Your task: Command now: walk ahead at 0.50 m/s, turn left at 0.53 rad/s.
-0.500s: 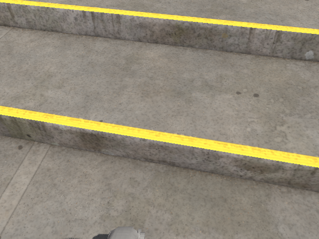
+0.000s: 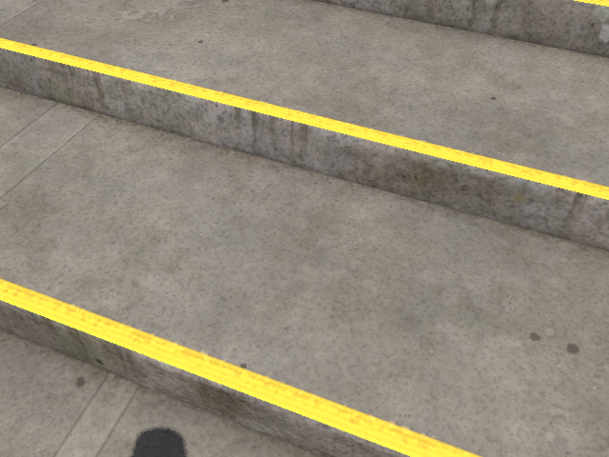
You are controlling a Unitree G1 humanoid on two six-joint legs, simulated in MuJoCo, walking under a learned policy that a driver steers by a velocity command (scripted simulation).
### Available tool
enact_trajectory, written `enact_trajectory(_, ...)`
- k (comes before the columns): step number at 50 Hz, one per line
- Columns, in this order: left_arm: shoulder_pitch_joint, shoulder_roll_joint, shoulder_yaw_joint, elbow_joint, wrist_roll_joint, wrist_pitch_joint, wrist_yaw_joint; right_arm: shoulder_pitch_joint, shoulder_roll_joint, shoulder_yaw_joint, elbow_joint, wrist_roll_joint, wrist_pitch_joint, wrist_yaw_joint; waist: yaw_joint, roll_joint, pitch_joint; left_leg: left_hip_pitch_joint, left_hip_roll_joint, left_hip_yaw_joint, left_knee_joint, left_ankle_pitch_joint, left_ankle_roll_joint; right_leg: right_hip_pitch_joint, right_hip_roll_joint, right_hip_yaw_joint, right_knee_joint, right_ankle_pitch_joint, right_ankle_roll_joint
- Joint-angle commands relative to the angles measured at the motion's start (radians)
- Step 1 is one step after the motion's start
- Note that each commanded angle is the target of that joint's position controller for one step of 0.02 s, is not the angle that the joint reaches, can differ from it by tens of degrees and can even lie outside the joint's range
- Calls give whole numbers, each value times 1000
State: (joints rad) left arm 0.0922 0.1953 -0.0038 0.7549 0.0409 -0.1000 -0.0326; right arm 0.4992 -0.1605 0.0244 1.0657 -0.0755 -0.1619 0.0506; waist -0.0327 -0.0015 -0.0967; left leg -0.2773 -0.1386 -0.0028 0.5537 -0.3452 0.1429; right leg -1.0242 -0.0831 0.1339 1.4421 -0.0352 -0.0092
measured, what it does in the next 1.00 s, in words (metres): walks ahead, turning left: right foot, then left foot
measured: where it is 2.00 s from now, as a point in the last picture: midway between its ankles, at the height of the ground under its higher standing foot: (266, 249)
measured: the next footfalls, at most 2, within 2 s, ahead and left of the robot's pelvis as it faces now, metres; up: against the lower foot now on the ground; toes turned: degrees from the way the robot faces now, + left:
right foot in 0.22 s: +0.31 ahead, -0.14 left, +0.00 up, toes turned +8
left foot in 0.76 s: +0.47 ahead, +0.19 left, +0.00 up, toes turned +28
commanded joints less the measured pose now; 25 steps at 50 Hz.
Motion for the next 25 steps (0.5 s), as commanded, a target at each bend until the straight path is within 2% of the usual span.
enact_trajectory(1, -112, 30, 12, -85, 8, 19, 5, 97, -97, -28, -51, 30, -18, 8, -16, 103, 34, 121, 187, -218, -179, 639, 36, 79, 22, -100, -311, 16, 81)
enact_trajectory(3, -193, 19, 17, -111, 30, 43, -3, 56, -98, -35, -72, 55, -10, 28, -11, 95, 85, 112, 230, -277, -227, 596, 74, 181, 20, -104, -532, 82, 76)
enact_trajectory(5, -249, 24, 28, -132, 23, 55, -8, 85, -131, -54, -73, 67, 5, 32, -13, 107, 106, 160, 254, -301, -214, 640, 94, 271, 49, -133, -684, 65, 71)
enact_trajectory(6, -270, 18, 29, -141, 15, 60, -7, 103, -129, -59, -61, 60, 12, 31, -10, 114, 117, 176, 270, -309, -199, 672, 106, 313, 59, -148, -719, 33, 63)
enact_trajectory(8, -310, 40, 39, -158, 1, 59, 0, 79, -151, -74, -66, 49, 20, 30, 1, 91, 136, 217, 301, -343, -167, 751, 107, 379, 68, -148, -842, -19, 39)
enact_trajectory(9, -294, 55, 48, -156, -8, 56, 8, 43, -174, -86, -76, 45, 24, 30, 21, 100, 120, 212, 313, -355, -145, 856, 100, 468, 78, -154, -885, -27, 22)
enact_trajectory(10, -226, 78, 60, -134, -24, 49, 19, 4, -194, -97, -83, 39, 29, 31, 55, 89, 88, 216, 308, -360, -100, 974, 77, 582, 85, -147, -936, 5, -6)
enact_trajectory(11, -95, 113, 80, -94, -41, 33, 35, -16, -195, -104, -93, 38, 30, 33, 102, 69, 5, 182, 257, -334, 1, 1071, 31, 790, 91, -158, -939, 65, -56)
enact_trajectory(12, 112, 151, 91, -42, -35, 11, 47, -11, -128, -85, -129, 32, 22, 34, 148, -39, -197, 58, 161, -307, 239, 931, -30, 1150, -30, -61, -850, 269, -177)
enact_trajectory(13, 297, 191, 91, -7, -13, -5, 44, 162, 27, -38, -147, 6, 11, 29, 117, -342, -452, -345, -32, -222, 578, 141, -134, 1671, -316, 335, -897, 493, -484)
enact_trajectory(14, 413, 136, 95, 54, 28, -4, 49, -21, -96, -73, -168, 37, 22, 36, 210, -246, -285, -592, -22, -170, 800, -225, -134, 1594, -376, 531, -1083, 179, -427)
enact_trajectory(15, 304, 147, 105, 52, 24, -8, 57, -131, -115, -85, -189, 54, 35, 32, 172, -142, -26, -666, 74, -170, 906, -104, -92, 1313, -352, 403, -1144, -71, -308)
enact_trajectory(16, 183, 86, 90, 41, -4, -5, 64, -141, -113, -83, -171, 53, 44, 11, 111, -67, 66, -604, 161, -151, 874, 22, -69, 1070, -317, 257, -1203, -132, -249)
enact_trajectory(17, 118, -12, 57, 29, -20, 2, 61, -105, -82, -77, -147, 29, 49, -2, 56, -73, 35, -506, 203, -162, 784, 94, -61, 972, -279, 156, -1253, -36, -234)
enact_trajectory(18, 105, -57, 44, 31, -21, 6, 57, -151, -53, -66, -163, 13, 55, 0, 41, -85, 44, -463, 220, -134, 760, 82, -65, 916, -252, 86, -1284, 28, -229)
enact_trajectory(19, 100, -60, 44, 40, -14, 5, 61, -171, -21, -60, -170, 16, 64, 6, 26, -68, 31, -451, 226, -115, 753, 49, -73, 896, -236, 31, -1302, 60, -226)
enact_trajectory(21, 133, -14, 61, 66, 14, -3, 60, -210, 3, -48, -172, 41, 73, 30, 33, -63, 48, -525, 229, -87, 798, 133, -76, 868, -205, -88, -1323, 84, -238)
enact_trajectory(23, 196, -1, 61, 105, 48, -6, 40, -249, -9, -40, -172, 43, 82, 52, 42, -54, 87, -616, 232, -97, 774, 263, -56, 858, -210, -158, -1340, 129, -257)
enact_trajectory(25, 252, -1, 49, 139, 63, -9, 22, -311, -29, -40, -184, 39, 87, 59, 42, -45, 89, -665, 240, -109, 700, 373, -43, 876, -209, -212, -1342, 192, -256)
